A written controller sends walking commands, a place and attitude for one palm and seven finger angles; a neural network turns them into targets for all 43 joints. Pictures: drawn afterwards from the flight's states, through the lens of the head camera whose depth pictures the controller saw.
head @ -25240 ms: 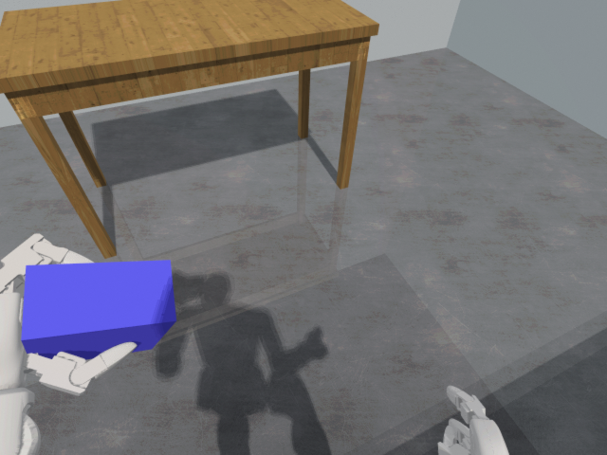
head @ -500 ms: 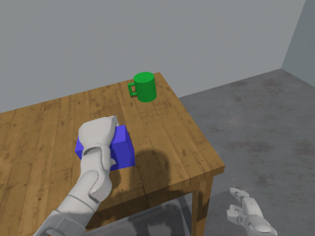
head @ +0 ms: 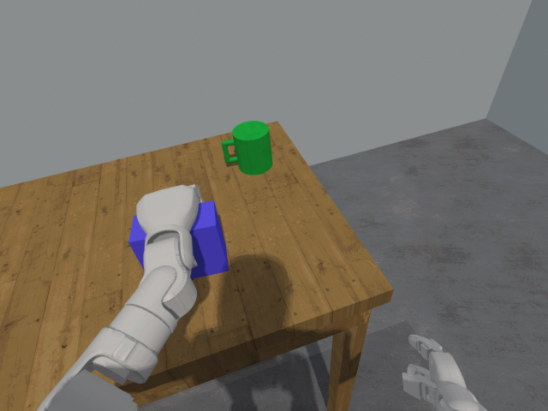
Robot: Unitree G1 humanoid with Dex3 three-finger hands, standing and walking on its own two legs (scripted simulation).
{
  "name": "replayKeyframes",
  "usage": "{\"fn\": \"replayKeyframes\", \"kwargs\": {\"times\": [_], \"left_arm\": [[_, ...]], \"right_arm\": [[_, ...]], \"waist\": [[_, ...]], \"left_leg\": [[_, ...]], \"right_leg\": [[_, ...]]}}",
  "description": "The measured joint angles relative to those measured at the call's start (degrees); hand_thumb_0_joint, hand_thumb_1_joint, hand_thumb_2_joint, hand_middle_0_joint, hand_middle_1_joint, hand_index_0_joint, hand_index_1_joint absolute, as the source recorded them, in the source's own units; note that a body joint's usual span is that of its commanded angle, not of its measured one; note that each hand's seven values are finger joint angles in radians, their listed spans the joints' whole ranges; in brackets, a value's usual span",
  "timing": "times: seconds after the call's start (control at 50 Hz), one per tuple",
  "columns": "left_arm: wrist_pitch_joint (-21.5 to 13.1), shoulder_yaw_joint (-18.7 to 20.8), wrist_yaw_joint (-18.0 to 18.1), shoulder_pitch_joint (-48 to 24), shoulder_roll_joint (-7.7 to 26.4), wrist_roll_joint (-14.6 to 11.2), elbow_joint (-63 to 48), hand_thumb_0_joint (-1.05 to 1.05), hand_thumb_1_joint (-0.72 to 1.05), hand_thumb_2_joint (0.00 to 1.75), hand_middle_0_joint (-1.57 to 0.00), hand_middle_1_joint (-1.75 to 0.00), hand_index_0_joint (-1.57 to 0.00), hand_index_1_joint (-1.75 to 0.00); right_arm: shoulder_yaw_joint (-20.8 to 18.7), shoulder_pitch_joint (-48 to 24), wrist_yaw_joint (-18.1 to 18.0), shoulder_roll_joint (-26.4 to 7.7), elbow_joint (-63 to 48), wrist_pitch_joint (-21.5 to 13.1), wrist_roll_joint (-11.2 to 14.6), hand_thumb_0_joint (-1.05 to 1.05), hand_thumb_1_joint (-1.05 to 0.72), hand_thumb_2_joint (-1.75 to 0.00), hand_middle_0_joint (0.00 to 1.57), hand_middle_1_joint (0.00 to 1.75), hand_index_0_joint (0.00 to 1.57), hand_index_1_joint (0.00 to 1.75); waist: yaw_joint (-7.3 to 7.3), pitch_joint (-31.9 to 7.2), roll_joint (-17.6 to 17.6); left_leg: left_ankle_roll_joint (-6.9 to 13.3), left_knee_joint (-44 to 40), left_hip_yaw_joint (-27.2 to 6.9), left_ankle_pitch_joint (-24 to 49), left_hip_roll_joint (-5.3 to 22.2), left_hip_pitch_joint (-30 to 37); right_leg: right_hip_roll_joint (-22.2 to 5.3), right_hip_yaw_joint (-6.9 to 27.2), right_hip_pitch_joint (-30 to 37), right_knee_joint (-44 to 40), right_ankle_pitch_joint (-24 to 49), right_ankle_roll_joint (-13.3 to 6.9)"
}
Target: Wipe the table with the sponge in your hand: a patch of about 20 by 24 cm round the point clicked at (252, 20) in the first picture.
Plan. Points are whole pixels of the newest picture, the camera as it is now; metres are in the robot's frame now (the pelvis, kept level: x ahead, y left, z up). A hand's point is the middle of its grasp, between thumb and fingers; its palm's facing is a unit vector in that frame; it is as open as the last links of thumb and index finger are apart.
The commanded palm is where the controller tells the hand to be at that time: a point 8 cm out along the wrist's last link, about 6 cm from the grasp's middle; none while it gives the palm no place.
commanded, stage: wipe forward along the third lane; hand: left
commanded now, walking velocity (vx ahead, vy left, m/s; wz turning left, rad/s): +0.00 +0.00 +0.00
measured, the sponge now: (185, 251) +0.35 +0.20 +0.05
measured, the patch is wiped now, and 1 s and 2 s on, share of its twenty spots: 0.90 0.95 0.95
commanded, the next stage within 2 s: wipe back along the third lane in 0.70 s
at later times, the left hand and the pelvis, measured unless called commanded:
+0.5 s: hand (174, 209) +0.41 +0.22 +0.09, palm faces -0.01 -0.05 -1.00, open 10.2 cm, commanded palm +0.38 +0.23 +0.13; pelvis +0.01 +0.01 +0.00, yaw -1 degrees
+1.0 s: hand (167, 202) +0.43 +0.24 +0.09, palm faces +0.02 -0.04 -1.00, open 10.2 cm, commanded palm +0.38 +0.23 +0.12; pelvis +0.02 +0.03 +0.00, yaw +0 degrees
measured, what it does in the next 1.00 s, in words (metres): stands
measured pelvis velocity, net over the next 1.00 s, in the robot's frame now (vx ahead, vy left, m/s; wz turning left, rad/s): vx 0.02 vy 0.03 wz -0.01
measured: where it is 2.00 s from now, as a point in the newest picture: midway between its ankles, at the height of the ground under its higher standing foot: outside the picture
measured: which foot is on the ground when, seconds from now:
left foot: down 0.00-1.00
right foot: down 0.00-1.00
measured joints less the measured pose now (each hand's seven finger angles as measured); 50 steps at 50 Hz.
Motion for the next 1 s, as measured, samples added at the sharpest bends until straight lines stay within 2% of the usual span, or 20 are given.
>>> {"fn": "replayKeyframes", "kwargs": {"times": [0.14, 0.46, 0.84, 1.0], "left_arm": [[-1.37, 1.55, 0.81, -3.59, 0.45, -0.31, 5.33, 0.00, -0.52, 1.06, -0.70, -1.35, -0.75, -1.29], [-5.64, 5.45, 1.15, -10.23, 2.93, -0.59, 15.13, 0.01, -0.52, 1.06, -0.69, -1.35, -0.75, -1.30], [-8.79, 6.89, 1.47, -15.86, 4.04, -0.07, 22.38, 0.01, -0.52, 1.07, -0.69, -1.35, -0.75, -1.30], [-7.41, 5.95, 4.11, -11.27, 2.28, -0.05, 17.13, 0.01, -0.51, 1.06, -0.68, -1.37, -0.73, -1.32]], "right_arm": [[0.56, 0.97, -0.69, 0.80, 0.34, 0.18, -0.08, 0.01, -0.91, -0.90, 0.20, 0.30, 0.20, 0.30], [-0.15, 4.54, -1.68, -0.36, 1.45, -0.10, -0.25, 0.01, -0.91, -0.90, 0.20, 0.30, 0.20, 0.30], [-0.43, 4.91, -1.51, 0.10, 1.35, -0.26, -0.42, 0.01, -0.91, -0.90, 0.20, 0.30, 0.20, 0.30], [-1.14, 5.98, -0.51, 0.31, 0.78, 0.72, -0.41, 0.01, -0.91, -0.90, 0.20, 0.30, 0.20, 0.30]], "waist": [[-0.78, -0.11, -0.61], [-2.58, -0.32, -1.10], [-3.23, -0.88, -1.68], [-2.16, -2.06, -0.84]], "left_leg": [[-0.06, -0.20, 0.14, 0.34, -0.04, -0.82], [0.27, -0.68, 0.62, 0.46, -0.10, -2.79], [1.10, -0.59, 0.26, 0.11, -0.70, -4.68], [1.70, -0.61, 0.62, -0.55, -0.98, -4.22]], "right_leg": [[-0.04, 0.16, -0.84, -0.25, 0.41, 0.11], [-0.04, 0.71, -2.59, -1.45, 1.07, 0.66], [-0.65, 0.48, -3.80, -2.41, 1.07, 1.55], [-0.89, 0.90, -3.26, -2.75, 0.70, 2.13]]}}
